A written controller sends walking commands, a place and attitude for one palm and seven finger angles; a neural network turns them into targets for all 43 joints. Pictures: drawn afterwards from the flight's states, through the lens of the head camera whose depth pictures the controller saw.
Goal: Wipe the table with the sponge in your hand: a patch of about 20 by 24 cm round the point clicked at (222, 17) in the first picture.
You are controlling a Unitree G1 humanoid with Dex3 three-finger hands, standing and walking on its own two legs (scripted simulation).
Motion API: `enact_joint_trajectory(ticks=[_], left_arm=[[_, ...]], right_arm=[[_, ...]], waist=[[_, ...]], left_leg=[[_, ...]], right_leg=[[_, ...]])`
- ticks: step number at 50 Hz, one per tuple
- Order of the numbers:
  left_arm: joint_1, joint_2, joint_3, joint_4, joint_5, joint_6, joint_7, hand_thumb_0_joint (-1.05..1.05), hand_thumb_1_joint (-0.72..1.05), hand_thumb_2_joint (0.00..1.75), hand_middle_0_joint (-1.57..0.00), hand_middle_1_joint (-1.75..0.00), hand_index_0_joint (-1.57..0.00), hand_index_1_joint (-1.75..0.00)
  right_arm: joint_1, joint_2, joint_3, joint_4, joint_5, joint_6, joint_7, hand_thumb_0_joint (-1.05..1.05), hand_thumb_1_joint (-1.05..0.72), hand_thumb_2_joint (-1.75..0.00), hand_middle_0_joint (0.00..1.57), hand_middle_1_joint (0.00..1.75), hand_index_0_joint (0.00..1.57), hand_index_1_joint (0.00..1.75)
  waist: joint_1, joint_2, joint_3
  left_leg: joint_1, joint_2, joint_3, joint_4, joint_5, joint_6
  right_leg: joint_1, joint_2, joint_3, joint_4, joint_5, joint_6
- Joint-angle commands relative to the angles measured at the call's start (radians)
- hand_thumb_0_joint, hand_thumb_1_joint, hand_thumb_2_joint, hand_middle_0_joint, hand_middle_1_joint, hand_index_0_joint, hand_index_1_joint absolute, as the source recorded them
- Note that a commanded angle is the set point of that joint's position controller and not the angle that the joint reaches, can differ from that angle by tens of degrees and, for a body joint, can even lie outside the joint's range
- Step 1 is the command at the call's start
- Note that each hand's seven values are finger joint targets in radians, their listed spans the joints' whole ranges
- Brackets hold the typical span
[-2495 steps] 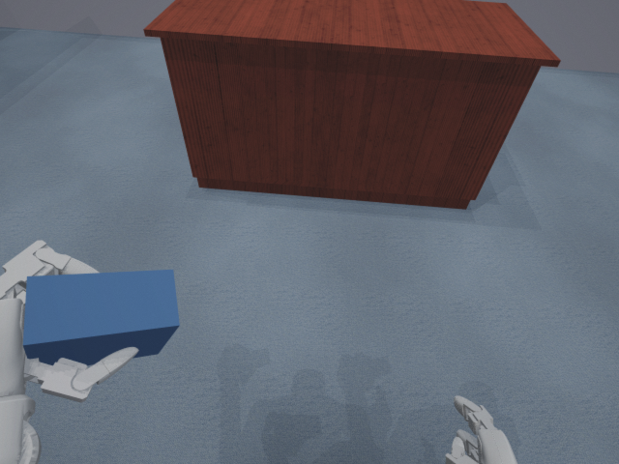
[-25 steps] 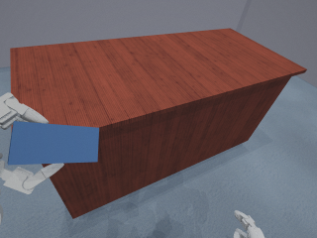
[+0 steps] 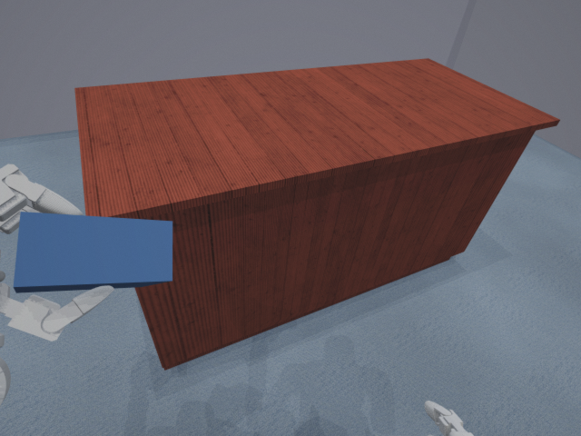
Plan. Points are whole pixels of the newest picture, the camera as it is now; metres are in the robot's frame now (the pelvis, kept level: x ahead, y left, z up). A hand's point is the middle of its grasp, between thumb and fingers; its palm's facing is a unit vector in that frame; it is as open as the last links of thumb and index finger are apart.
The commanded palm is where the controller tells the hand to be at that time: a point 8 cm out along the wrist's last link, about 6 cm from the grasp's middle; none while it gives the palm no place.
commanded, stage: stop stepping back and stand still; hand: left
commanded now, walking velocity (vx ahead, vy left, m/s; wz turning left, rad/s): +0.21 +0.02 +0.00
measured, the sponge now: (114, 257) +0.23 +0.20 +0.21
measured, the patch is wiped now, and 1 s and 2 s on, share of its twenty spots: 1.00 1.00 1.00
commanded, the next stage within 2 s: stand and wait in 0.68 s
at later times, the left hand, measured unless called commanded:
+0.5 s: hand (37, 310) +0.15 +0.22 +0.23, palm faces +0.44 -0.83 -0.34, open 9.9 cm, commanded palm +0.11 +0.27 +0.25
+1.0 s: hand (14, 291) +0.17 +0.25 +0.23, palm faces +0.49 -0.81 -0.33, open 9.9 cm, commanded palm +0.12 +0.28 +0.25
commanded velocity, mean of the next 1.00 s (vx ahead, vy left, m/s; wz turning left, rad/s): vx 0.07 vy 0.01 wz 0.00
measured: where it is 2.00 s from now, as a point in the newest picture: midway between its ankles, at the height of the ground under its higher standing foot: outside the picture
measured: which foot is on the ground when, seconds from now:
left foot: down 0.00-1.00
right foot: down 0.00-0.02, up 0.04-0.26, down 0.28-1.00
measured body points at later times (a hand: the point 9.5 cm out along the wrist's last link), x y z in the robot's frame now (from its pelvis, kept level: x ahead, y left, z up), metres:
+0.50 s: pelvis -0.05 -0.01 +0.00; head -0.08 +0.00 +0.45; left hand +0.12 +0.26 +0.25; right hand +0.09 -0.27 -0.07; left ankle -0.04 +0.10 -0.71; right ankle +0.00 -0.12 -0.70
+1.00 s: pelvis -0.03 +0.00 +0.03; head -0.05 +0.00 +0.48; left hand +0.14 +0.29 +0.24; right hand +0.14 -0.23 -0.05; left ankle -0.03 +0.11 -0.71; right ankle +0.01 -0.11 -0.71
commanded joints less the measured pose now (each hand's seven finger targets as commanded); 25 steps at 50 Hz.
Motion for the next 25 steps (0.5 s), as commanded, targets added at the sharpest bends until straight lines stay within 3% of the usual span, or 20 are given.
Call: enact_joint_trajectory(ticks=[1, 2, 3, 4, 5, 6, 8, 11, 12, 13, 14, 15, 16, 17, 18, 20, 21, 22, 23, 25], left_arm=[[-0.122, 0.172, 0.115, -0.195, -0.024, -0.047, 0.040, 0.00, 0.10, 1.30, -1.20, -1.60, -1.20, -1.60], [-0.143, 0.209, 0.136, -0.224, -0.003, -0.061, 0.042, 0.00, 0.10, 1.30, -1.20, -1.60, -1.20, -1.60], [-0.212, 0.220, 0.126, -0.204, -0.012, -0.065, 0.045, 0.00, 0.10, 1.30, -1.20, -1.60, -1.20, -1.60], [-0.226, 0.206, 0.117, -0.137, -0.009, -0.068, 0.037, 0.00, 0.10, 1.30, -1.20, -1.60, -1.20, -1.60], [-0.249, 0.195, 0.100, -0.131, -0.003, -0.072, 0.029, 0.00, 0.10, 1.30, -1.20, -1.60, -1.20, -1.60], [-0.178, 0.168, 0.094, -0.044, -0.003, -0.066, 0.027, 0.00, 0.10, 1.30, -1.20, -1.60, -1.20, -1.60], [-0.164, 0.137, 0.071, -0.078, -0.010, -0.060, 0.027, 0.00, 0.10, 1.30, -1.20, -1.60, -1.20, -1.60], [-0.134, 0.144, 0.084, -0.124, -0.013, -0.056, 0.028, 0.00, 0.10, 1.30, -1.20, -1.60, -1.20, -1.60], [-0.114, 0.148, 0.095, -0.114, -0.009, -0.052, 0.029, 0.00, 0.10, 1.30, -1.20, -1.60, -1.20, -1.60], [-0.110, 0.145, 0.091, -0.117, -0.006, -0.048, 0.029, 0.00, 0.10, 1.30, -1.20, -1.60, -1.20, -1.60], [-0.121, 0.165, 0.107, -0.126, -0.004, -0.052, 0.032, 0.00, 0.10, 1.30, -1.20, -1.60, -1.20, -1.60], [-0.109, 0.166, 0.106, -0.128, -0.004, -0.054, 0.036, 0.00, 0.10, 1.30, -1.20, -1.60, -1.20, -1.60], [-0.143, 0.174, 0.096, -0.205, -0.009, -0.068, 0.033, 0.00, 0.10, 1.30, -1.20, -1.60, -1.20, -1.60], [-0.144, 0.183, 0.115, -0.222, -0.015, -0.073, 0.031, 0.00, 0.10, 1.30, -1.20, -1.60, -1.20, -1.60], [-0.150, 0.182, 0.115, -0.251, -0.016, -0.073, 0.030, 0.00, 0.10, 1.30, -1.20, -1.60, -1.20, -1.60], [-0.145, 0.175, 0.113, -0.278, -0.010, -0.067, 0.041, 0.00, 0.10, 1.30, -1.20, -1.60, -1.20, -1.60], [-0.113, 0.182, 0.122, -0.253, -0.007, -0.071, 0.054, 0.00, 0.10, 1.30, -1.20, -1.60, -1.20, -1.60], [-0.094, 0.163, 0.119, -0.238, -0.014, -0.073, 0.064, 0.00, 0.10, 1.30, -1.20, -1.60, -1.20, -1.60], [-0.109, 0.164, 0.123, -0.252, -0.015, -0.074, 0.074, 0.00, 0.10, 1.30, -1.20, -1.60, -1.20, -1.60], [-0.121, 0.191, 0.134, -0.190, -0.004, -0.066, 0.076, 0.00, 0.10, 1.30, -1.20, -1.60, -1.20, -1.60]], right_arm=[[-0.117, -0.139, -0.054, -0.212, -0.003, -0.090, -0.045, 0.00, -0.90, -0.90, 0.20, 0.30, 0.20, 0.30], [-0.112, -0.108, -0.050, -0.197, -0.009, -0.117, -0.046, 0.00, -0.90, -0.90, 0.20, 0.30, 0.20, 0.30], [-0.122, -0.110, -0.050, -0.180, -0.006, -0.119, -0.037, 0.00, -0.90, -0.90, 0.20, 0.30, 0.20, 0.30], [-0.148, -0.112, -0.045, -0.126, -0.010, -0.120, -0.020, 0.00, -0.90, -0.90, 0.20, 0.30, 0.20, 0.30], [-0.139, -0.108, -0.046, -0.106, 0.007, -0.119, -0.012, 0.00, -0.90, -0.90, 0.20, 0.30, 0.20, 0.30], [-0.135, -0.123, -0.056, -0.103, 0.012, -0.114, -0.012, 0.00, -0.90, -0.90, 0.20, 0.30, 0.20, 0.30], [-0.136, -0.138, -0.058, -0.127, 0.012, -0.106, -0.009, 0.00, -0.90, -0.90, 0.20, 0.30, 0.20, 0.30], [-0.143, -0.155, -0.056, -0.156, 0.000, -0.096, -0.018, 0.00, -0.90, -0.90, 0.20, 0.30, 0.20, 0.30], [-0.142, -0.160, -0.056, -0.161, -0.002, -0.091, -0.020, 0.00, -0.90, -0.90, 0.20, 0.30, 0.20, 0.30], [-0.157, -0.162, -0.063, -0.173, -0.003, -0.086, -0.021, 0.00, -0.90, -0.90, 0.20, 0.30, 0.20, 0.30], [-0.164, -0.153, -0.071, -0.180, -0.003, -0.080, -0.022, 0.00, -0.90, -0.90, 0.20, 0.30, 0.20, 0.30], [-0.149, -0.143, -0.086, -0.180, 0.008, -0.075, -0.019, 0.00, -0.90, -0.90, 0.20, 0.30, 0.20, 0.30], [-0.154, -0.164, -0.108, -0.173, 0.014, -0.069, -0.011, 0.00, -0.90, -0.90, 0.20, 0.30, 0.20, 0.30], [-0.157, -0.140, -0.091, -0.162, 0.012, -0.065, -0.008, 0.00, -0.90, -0.90, 0.20, 0.30, 0.20, 0.30], [-0.155, -0.122, -0.075, -0.155, 0.008, -0.054, -0.005, 0.00, -0.90, -0.90, 0.20, 0.30, 0.20, 0.30], [-0.162, -0.110, -0.061, -0.155, 0.000, -0.050, -0.024, 0.00, -0.90, -0.90, 0.20, 0.30, 0.20, 0.30], [-0.163, -0.119, -0.055, -0.157, -0.009, -0.056, -0.041, 0.00, -0.90, -0.90, 0.20, 0.30, 0.20, 0.30], [-0.169, -0.147, -0.066, -0.174, -0.016, -0.065, -0.052, 0.00, -0.90, -0.90, 0.20, 0.30, 0.20, 0.30], [-0.166, -0.161, -0.072, -0.186, -0.014, -0.077, -0.051, 0.00, -0.90, -0.90, 0.20, 0.30, 0.20, 0.30], [-0.132, -0.128, -0.072, -0.166, -0.013, -0.100, -0.043, 0.00, -0.90, -0.90, 0.20, 0.30, 0.20, 0.30]], waist=[[0.007, 0.356, -0.044], [0.013, 0.336, -0.072], [-0.023, 0.324, 0.025], [-0.012, 0.173, 0.144], [-0.001, 0.068, 0.153], [0.005, 0.059, 0.181], [0.006, 0.161, 0.158], [0.003, 0.175, 0.075], [0.009, 0.136, 0.059], [0.018, 0.042, 0.050], [0.016, -0.074, 0.032], [0.003, -0.206, -0.014], [0.021, -0.210, -0.014], [0.008, -0.101, 0.045], [-0.005, -0.032, 0.078], [-0.023, 0.050, 0.041], [-0.016, 0.153, 0.040], [-0.003, 0.324, 0.042], [0.001, 0.459, 0.034], [-0.009, 0.287, 0.074]], left_leg=[[0.244, 0.147, -0.151, -0.700, 0.050, 0.075], [0.277, 0.197, -0.137, -0.587, 0.471, 0.103], [0.162, 0.277, -0.370, -0.614, 0.402, 0.134], [0.068, 0.337, -0.456, -0.650, 0.276, 0.179], [0.075, 0.332, -0.431, -0.654, 0.174, 0.183], [0.051, 0.313, -0.347, -0.628, 0.127, 0.167], [0.031, 0.257, -0.250, -0.603, 0.054, 0.119], [0.043, 0.185, -0.188, -0.463, -0.008, 0.074], [-0.002, 0.149, -0.150, -0.383, -0.070, 0.058], [-0.089, 0.091, -0.083, -0.236, -0.120, 0.036], [-0.174, 0.009, -0.012, -0.033, -0.157, 0.006], [-0.202, -0.047, -0.006, 0.176, -0.128, -0.022], [-0.167, -0.016, -0.092, 0.291, -0.089, -0.031], [-0.121, 0.035, -0.143, 0.276, -0.058, -0.019], [-0.036, 0.078, -0.157, 0.152, -0.045, -0.004], [0.176, 0.071, -0.084, -0.225, 0.022, 0.006], [0.214, 0.021, -0.024, -0.395, 0.019, 0.000], [0.197, 0.074, -0.150, -0.564, -0.110, 0.034], [0.195, 0.213, -0.375, -0.663, -0.164, 0.105], [0.158, 0.258, -0.484, -0.649, 0.011, 0.170]], right_leg=[[-0.082, 0.018, 0.049, 0.304, -0.266, 0.038], [-0.124, 0.028, 0.038, 0.425, -0.283, 0.064], [-0.191, -0.022, 0.130, 0.540, -0.264, 0.063], [-0.239, -0.068, 0.225, 0.580, -0.207, 0.059], [-0.246, -0.072, 0.225, 0.581, -0.184, 0.062], [-0.219, -0.087, 0.212, 0.519, -0.152, 0.059], [-0.081, -0.092, 0.136, 0.287, -0.123, 0.055], [0.171, -0.045, 0.030, -0.092, -0.103, 0.064], [0.272, -0.015, -0.019, -0.187, -0.018, 0.068], [0.360, -0.043, 0.015, -0.240, 0.017, 0.045], [0.393, -0.154, 0.194, -0.304, -0.055, -0.026], [0.361, -0.333, 0.492, -0.392, -0.102, -0.115], [0.257, -0.401, 0.633, -0.459, -0.202, -0.166], [0.122, -0.410, 0.600, -0.440, -0.217, -0.175], [0.004, -0.395, 0.504, -0.399, -0.214, -0.152], [-0.088, -0.295, 0.279, -0.241, -0.254, -0.078], [-0.075, -0.196, 0.191, -0.128, -0.297, -0.046], [-0.058, -0.087, 0.118, 0.042, -0.315, -0.007], [-0.100, 0.020, 0.016, 0.266, -0.325, 0.056], [-0.144, -0.024, 0.127, 0.370, -0.293, 0.070]])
